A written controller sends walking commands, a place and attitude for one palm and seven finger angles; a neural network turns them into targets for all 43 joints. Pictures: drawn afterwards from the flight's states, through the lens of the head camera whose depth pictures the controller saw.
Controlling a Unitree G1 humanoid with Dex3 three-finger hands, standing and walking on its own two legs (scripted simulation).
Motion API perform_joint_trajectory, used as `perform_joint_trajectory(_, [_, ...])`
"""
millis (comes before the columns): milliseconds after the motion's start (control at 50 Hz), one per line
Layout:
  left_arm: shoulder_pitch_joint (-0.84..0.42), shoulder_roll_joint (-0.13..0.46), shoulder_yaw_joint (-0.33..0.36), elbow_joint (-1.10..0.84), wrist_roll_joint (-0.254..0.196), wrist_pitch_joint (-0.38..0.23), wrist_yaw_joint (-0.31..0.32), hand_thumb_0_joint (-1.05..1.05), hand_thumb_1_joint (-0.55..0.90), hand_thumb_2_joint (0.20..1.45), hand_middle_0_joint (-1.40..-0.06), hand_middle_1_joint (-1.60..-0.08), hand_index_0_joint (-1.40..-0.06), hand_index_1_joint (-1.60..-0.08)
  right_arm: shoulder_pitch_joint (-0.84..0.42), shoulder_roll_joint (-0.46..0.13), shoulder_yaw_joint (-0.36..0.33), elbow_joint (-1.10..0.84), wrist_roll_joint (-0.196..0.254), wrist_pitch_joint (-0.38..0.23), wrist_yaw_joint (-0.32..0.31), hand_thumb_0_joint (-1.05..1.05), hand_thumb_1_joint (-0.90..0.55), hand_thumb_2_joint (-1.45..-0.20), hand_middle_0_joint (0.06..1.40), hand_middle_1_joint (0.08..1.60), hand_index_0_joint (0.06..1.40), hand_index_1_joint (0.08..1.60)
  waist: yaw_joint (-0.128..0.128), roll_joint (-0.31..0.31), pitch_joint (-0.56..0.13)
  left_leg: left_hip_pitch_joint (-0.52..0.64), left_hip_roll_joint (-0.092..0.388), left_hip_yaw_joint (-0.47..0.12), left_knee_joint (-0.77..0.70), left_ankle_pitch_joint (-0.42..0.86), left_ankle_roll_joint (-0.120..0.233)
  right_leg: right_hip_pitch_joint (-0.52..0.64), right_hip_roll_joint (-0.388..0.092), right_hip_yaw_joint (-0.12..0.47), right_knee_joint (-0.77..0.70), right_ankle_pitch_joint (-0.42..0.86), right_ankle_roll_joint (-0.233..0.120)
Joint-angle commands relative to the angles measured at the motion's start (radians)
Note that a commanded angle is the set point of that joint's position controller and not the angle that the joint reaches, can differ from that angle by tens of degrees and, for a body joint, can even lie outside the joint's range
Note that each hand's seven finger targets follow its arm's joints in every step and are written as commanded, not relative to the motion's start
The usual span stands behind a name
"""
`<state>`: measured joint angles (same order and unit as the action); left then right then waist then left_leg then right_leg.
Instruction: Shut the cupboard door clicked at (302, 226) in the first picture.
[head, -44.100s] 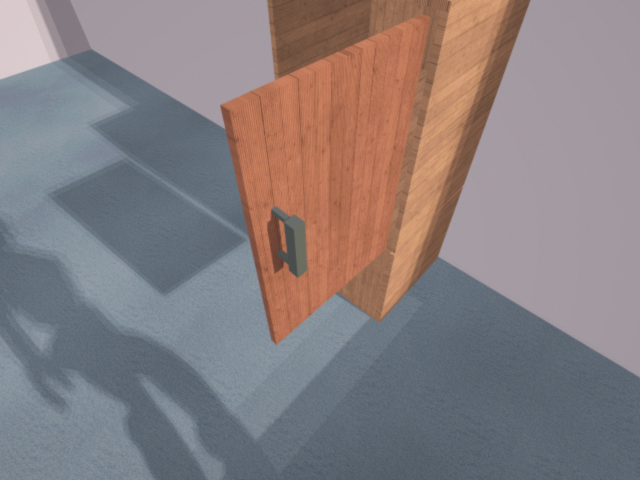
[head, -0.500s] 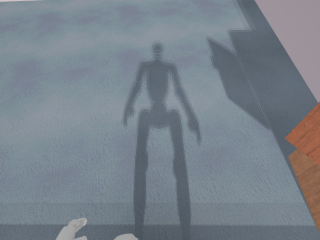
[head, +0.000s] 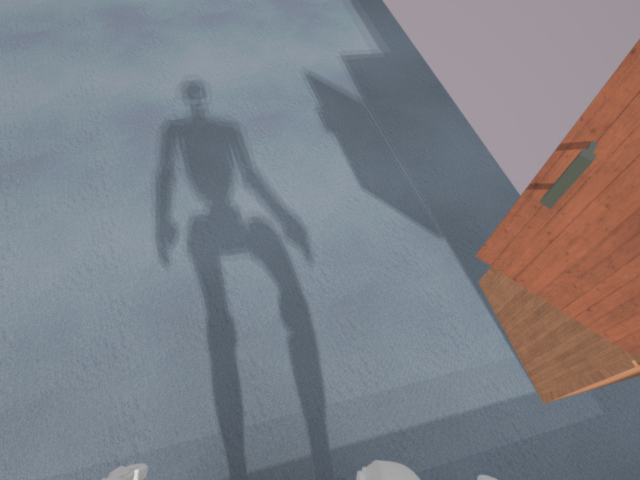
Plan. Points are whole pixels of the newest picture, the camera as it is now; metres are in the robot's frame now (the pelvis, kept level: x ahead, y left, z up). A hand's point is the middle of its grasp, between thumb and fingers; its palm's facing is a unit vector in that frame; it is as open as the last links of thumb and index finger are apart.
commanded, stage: turn to face it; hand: left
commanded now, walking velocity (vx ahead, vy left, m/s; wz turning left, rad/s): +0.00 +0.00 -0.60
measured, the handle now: (569, 174) +0.63 -0.40 +0.00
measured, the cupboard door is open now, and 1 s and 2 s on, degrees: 36 36 36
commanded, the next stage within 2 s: take the last steps up to it in 0.90 s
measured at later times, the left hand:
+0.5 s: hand (225, 448) +0.17 +0.14 -0.17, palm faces -0.27 -0.93 -0.23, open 7.4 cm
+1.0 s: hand (274, 391) +0.25 +0.08 -0.16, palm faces -0.51 -0.82 -0.26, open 7.4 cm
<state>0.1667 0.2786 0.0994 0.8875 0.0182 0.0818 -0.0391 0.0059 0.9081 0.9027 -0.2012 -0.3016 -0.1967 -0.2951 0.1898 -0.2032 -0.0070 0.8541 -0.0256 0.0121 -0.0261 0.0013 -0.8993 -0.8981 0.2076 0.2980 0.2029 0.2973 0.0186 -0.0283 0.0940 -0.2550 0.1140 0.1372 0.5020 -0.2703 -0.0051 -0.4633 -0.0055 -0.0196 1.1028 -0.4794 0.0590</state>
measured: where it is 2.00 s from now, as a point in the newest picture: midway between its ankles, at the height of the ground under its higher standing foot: outside the picture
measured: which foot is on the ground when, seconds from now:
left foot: down 0.00-0.18, up 0.20-0.56, down 0.58-0.96, up 0.98-1.00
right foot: up 0.00-0.16, down 0.18-0.58, up 0.60-0.94, down 0.96-1.00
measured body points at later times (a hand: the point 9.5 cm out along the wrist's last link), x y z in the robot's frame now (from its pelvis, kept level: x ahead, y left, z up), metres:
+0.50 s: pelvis +0.04 -0.03 +0.00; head +0.08 -0.05 +0.44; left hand +0.18 +0.19 -0.15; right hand +0.05 -0.31 -0.14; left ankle +0.09 +0.10 -0.71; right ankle -0.02 -0.14 -0.74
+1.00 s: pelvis +0.05 -0.04 -0.01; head +0.07 -0.07 +0.43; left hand +0.28 +0.13 -0.14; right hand -0.07 -0.27 -0.17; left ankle +0.10 +0.09 -0.73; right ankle -0.03 -0.13 -0.75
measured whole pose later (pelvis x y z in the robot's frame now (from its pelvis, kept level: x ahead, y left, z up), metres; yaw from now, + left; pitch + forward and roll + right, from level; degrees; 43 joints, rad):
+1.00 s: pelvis +0.05 -0.04 -0.01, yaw -31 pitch +1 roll -1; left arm 0.14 0.23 0.06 0.91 0.02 0.04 -0.02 0.00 0.91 0.90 -0.20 -0.30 -0.20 -0.30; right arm 0.28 -0.25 -0.05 0.97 -0.01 0.05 -0.02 0.00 -0.90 -0.90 0.21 0.30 0.20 0.30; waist -0.03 0.04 0.06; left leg -0.33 0.13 0.14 0.74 -0.46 -0.05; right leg -0.25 -0.01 -0.05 0.56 -0.34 -0.01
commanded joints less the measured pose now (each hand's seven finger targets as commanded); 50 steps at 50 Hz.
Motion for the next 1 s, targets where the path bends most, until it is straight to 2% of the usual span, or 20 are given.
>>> perform_joint_trajectory(0, [-0.069, 0.026, -0.004, -0.103, -0.001, -0.020, -0.007, 0.000, 0.900, 0.900, -0.200, -0.300, -0.200, -0.300, 0.079, -0.227, -0.076, -0.031, -0.006, -0.013, -0.012, 0.000, -0.900, -0.900, 0.200, 0.300, 0.200, 0.300, -0.057, 0.228, -0.149, 0.198, 0.237, -0.085, -0.116, 0.523, 0.128, -0.014, -0.025, -0.037, -0.167, 0.012, -0.001])
perform_joint_trajectory(80, [-0.067, 0.032, -0.011, -0.104, 0.001, -0.033, -0.006, 0.000, 0.900, 0.900, -0.200, -0.300, -0.200, -0.300, 0.073, -0.252, -0.090, -0.018, -0.005, -0.005, 0.000, 0.000, -0.900, -0.900, 0.200, 0.300, 0.200, 0.300, -0.061, 0.270, -0.148, 0.179, 0.248, -0.038, -0.050, 0.504, 0.103, 0.098, 0.004, -0.093, -0.387, 0.054, -0.026])
perform_joint_trajectory(120, [0.026, 0.060, -0.003, -0.077, 0.001, -0.041, -0.001, 0.000, 0.900, 0.900, -0.200, -0.300, -0.200, -0.300, 0.029, -0.258, -0.095, -0.023, 0.002, -0.001, 0.004, 0.000, -0.900, -0.900, 0.200, 0.300, 0.200, 0.300, 0.004, 0.213, -0.165, 0.075, 0.224, 0.006, 0.064, 0.368, 0.041, 0.287, 0.006, -0.092, -0.613, 0.261, -0.050])
perform_joint_trajectory(140, [0.107, 0.135, 0.011, -0.054, 0.008, -0.052, 0.007, 0.000, 0.900, 0.900, -0.200, -0.300, -0.200, -0.300, 0.020, -0.221, -0.092, -0.037, 0.012, 0.000, 0.011, 0.000, -0.900, -0.900, 0.200, 0.300, 0.200, 0.300, 0.042, 0.038, -0.197, -0.054, 0.157, 0.056, 0.233, 0.197, -0.020, 0.449, -0.104, 0.045, -0.725, 0.419, -0.091])
perform_joint_trajectory(160, [0.149, 0.247, 0.032, -0.038, 0.013, -0.064, 0.023, 0.000, 0.900, 0.900, -0.200, -0.300, -0.200, -0.300, -0.021, -0.131, -0.065, -0.090, 0.014, 0.002, 0.015, 0.000, -0.900, -0.900, 0.200, 0.300, 0.200, 0.300, 0.068, -0.300, -0.170, -0.351, -0.014, 0.076, 0.476, -0.363, -0.080, 0.549, -0.358, 0.401, -0.767, 0.767, -0.206])
perform_joint_trajectory(180, [0.195, 0.272, 0.031, -0.030, -0.003, -0.060, 0.036, 0.000, 0.900, 0.900, -0.200, -0.300, -0.200, -0.300, -0.053, -0.165, -0.058, -0.110, 0.012, 0.018, 0.002, 0.000, -0.900, -0.900, 0.200, 0.300, 0.200, 0.300, 0.090, -0.218, -0.165, -0.359, -0.013, -0.073, 0.619, -0.407, -0.080, 0.459, -0.427, 0.434, -0.748, 0.908, -0.284])
perform_joint_trajectory(220, [0.094, 0.207, 0.025, -0.044, -0.003, -0.062, 0.052, 0.000, 0.900, 0.900, -0.200, -0.300, -0.200, -0.300, -0.067, -0.162, -0.061, -0.084, 0.015, 0.016, -0.009, 0.000, -0.900, -0.900, 0.200, 0.300, 0.200, 0.300, 0.040, -0.233, -0.139, -0.445, 0.004, -0.152, 0.709, -0.293, -0.082, 0.473, -0.326, 0.375, -0.722, 0.859, -0.284])
perform_joint_trajectory(300, [0.007, 0.150, 0.004, -0.075, -0.002, -0.070, 0.050, 0.000, 0.900, 0.900, -0.200, -0.300, -0.200, -0.300, -0.008, -0.144, -0.060, -0.038, 0.010, 0.023, 0.007, 0.000, -0.900, -0.900, 0.200, 0.300, 0.200, 0.300, -0.022, -0.119, -0.168, -0.310, -0.010, -0.121, 0.601, -0.129, -0.101, 0.373, -0.217, 0.222, -0.712, 0.800, -0.238])
perform_joint_trajectory(400, [0.037, 0.171, 0.012, -0.063, 0.003, -0.065, 0.047, 0.000, 0.900, 0.900, -0.200, -0.300, -0.200, -0.300, -0.055, -0.138, -0.058, -0.060, 0.015, 0.018, 0.007, 0.000, -0.900, -0.900, 0.200, 0.300, 0.200, 0.300, 0.000, -0.102, -0.148, -0.264, -0.050, -0.108, 0.404, -0.140, -0.101, 0.355, -0.213, 0.310, -0.714, 0.729, -0.258])
perform_joint_trajectory(500, [-0.024, 0.171, 0.018, -0.070, 0.001, -0.053, 0.045, 0.000, 0.900, 0.900, -0.200, -0.300, -0.200, -0.300, 0.034, -0.137, -0.057, -0.046, 0.021, 0.002, -0.001, 0.000, -0.900, -0.900, 0.200, 0.300, 0.200, 0.300, -0.049, -0.120, -0.138, -0.036, -0.087, -0.095, 0.068, -0.007, -0.080, 0.234, -0.166, 0.342, -0.640, 0.650, -0.195])
perform_joint_trajectory(520, [-0.030, 0.149, 0.013, -0.075, -0.005, -0.048, 0.045, 0.000, 0.900, 0.900, -0.200, -0.300, -0.200, -0.300, 0.074, -0.156, -0.059, -0.031, 0.020, -0.006, -0.003, 0.000, -0.900, -0.900, 0.200, 0.300, 0.200, 0.300, -0.066, -0.090, -0.150, 0.093, -0.064, -0.108, -0.059, 0.092, -0.070, 0.146, -0.126, 0.321, -0.594, 0.557, -0.151])
perform_joint_trajectory(560, [0.037, 0.053, -0.006, -0.102, -0.015, -0.042, 0.033, 0.000, 0.900, 0.900, -0.200, -0.300, -0.200, -0.300, 0.131, -0.313, -0.082, -0.038, -0.003, -0.015, -0.007, 0.000, -0.900, -0.900, 0.200, 0.300, 0.200, 0.300, -0.061, 0.347, -0.196, 0.232, 0.345, -0.484, -0.194, 0.319, 0.116, -0.073, 0.077, 0.072, -0.212, -0.142, -0.040])
perform_joint_trajectory(580, [0.004, 0.084, -0.006, -0.102, -0.003, -0.041, 0.034, 0.000, 0.900, 0.900, -0.200, -0.300, -0.200, -0.300, 0.134, -0.301, -0.075, -0.038, -0.007, -0.015, -0.011, 0.000, -0.900, -0.900, 0.200, 0.300, 0.200, 0.300, -0.073, 0.316, -0.181, 0.161, 0.377, -0.511, -0.190, 0.347, 0.176, -0.065, 0.040, 0.088, -0.032, -0.179, -0.037])
perform_joint_trajectory(640, [-0.002, 0.067, 0.005, -0.067, -0.002, -0.038, 0.016, 0.000, 0.900, 0.900, -0.200, -0.300, -0.200, -0.300, 0.044, -0.226, -0.058, -0.058, -0.011, -0.019, -0.018, 0.000, -0.900, -0.900, 0.200, 0.300, 0.200, 0.300, -0.028, 0.202, -0.130, 0.117, 0.255, -0.286, -0.162, 0.476, 0.152, -0.081, -0.010, 0.065, 0.096, -0.041, -0.011])
perform_joint_trajectory(800, [-0.049, 0.013, -0.019, -0.064, 0.000, -0.027, 0.008, 0.000, 0.900, 0.900, -0.200, -0.300, -0.200, -0.300, 0.102, -0.222, -0.071, 0.013, -0.008, -0.009, -0.007, 0.000, -0.900, -0.900, 0.200, 0.300, 0.200, 0.300, -0.058, 0.235, -0.133, 0.133, 0.228, -0.126, -0.143, 0.433, 0.139, 0.065, -0.005, -0.044, -0.265, 0.013, -0.019])
perform_joint_trajectory(880, [0.011, 0.022, -0.021, -0.038, 0.000, -0.041, 0.016, 0.000, 0.900, 0.900, -0.200, -0.300, -0.200, -0.300, 0.092, -0.225, -0.081, 0.037, 0.000, -0.001, 0.000, 0.000, -0.900, -0.900, 0.200, 0.300, 0.200, 0.300, -0.026, 0.221, -0.141, 0.056, 0.205, -0.090, -0.049, 0.372, 0.089, 0.266, 0.013, -0.073, -0.576, 0.210, -0.047])
perform_joint_trajectory(900, [0.068, 0.054, -0.013, -0.022, 0.003, -0.048, 0.021, 0.000, 0.900, 0.900, -0.200, -0.300, -0.200, -0.300, 0.078, -0.212, -0.081, 0.034, 0.006, -0.001, 0.002, 0.000, -0.900, -0.900, 0.200, 0.300, 0.200, 0.300, 0.004, 0.153, -0.157, 0.000, 0.171, -0.060, 0.022, 0.275, 0.044, 0.372, -0.022, -0.022, -0.707, 0.318, -0.062])
perform_joint_trajectory(940, [0.133, 0.210, 0.008, 0.003, 0.010, -0.062, 0.039, 0.000, 0.900, 0.900, -0.200, -0.300, -0.200, -0.300, 0.017, -0.110, -0.057, -0.020, 0.015, 0.010, 0.008, 0.000, -0.900, -0.900, 0.200, 0.300, 0.200, 0.300, 0.046, -0.224, -0.124, -0.289, -0.043, 0.006, 0.393, -0.364, -0.056, 0.427, -0.388, 0.379, -0.824, 0.612, -0.242])
perform_joint_trajectory(960, [0.131, 0.211, 0.002, 0.000, 0.004, -0.060, 0.043, 0.000, 0.900, 0.900, -0.200, -0.300, -0.200, -0.300, -0.015, -0.113, -0.055, -0.028, 0.013, 0.022, 0.004, 0.000, -0.900, -0.900, 0.200, 0.300, 0.200, 0.300, 0.047, -0.117, -0.098, -0.303, -0.038, -0.099, 0.499, -0.344, -0.049, 0.360, -0.376, 0.343, -0.805, 0.648, -0.280])
perform_joint_trajectory(980, [0.094, 0.172, 0.009, 0.010, 0.009, -0.068, 0.058, 0.000, 0.900, 0.900, -0.200, -0.300, -0.200, -0.300, 0.002, -0.107, -0.055, -0.010, 0.013, 0.026, -0.003, 0.000, -0.900, -0.900, 0.200, 0.300, 0.200, 0.300, 0.016, -0.230, -0.124, -0.348, -0.036, -0.119, 0.566, -0.326, -0.051, 0.388, -0.346, 0.366, -0.791, 0.694, -0.286])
